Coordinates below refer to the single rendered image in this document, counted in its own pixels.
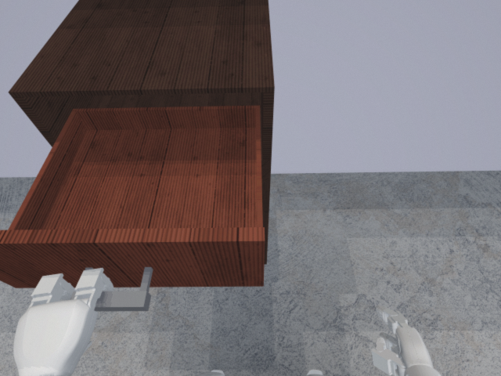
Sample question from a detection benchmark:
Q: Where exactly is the left robot hand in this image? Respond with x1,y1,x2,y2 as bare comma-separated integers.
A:
13,268,114,376

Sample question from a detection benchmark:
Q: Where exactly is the handle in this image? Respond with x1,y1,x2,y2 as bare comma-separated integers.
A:
70,267,153,311

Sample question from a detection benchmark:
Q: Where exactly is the right robot hand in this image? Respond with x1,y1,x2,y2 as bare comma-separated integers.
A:
371,305,434,376

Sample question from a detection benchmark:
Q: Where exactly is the cabinet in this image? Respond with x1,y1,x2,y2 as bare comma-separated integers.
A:
9,0,275,264

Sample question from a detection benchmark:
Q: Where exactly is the drawer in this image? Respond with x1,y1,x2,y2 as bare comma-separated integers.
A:
0,106,265,288

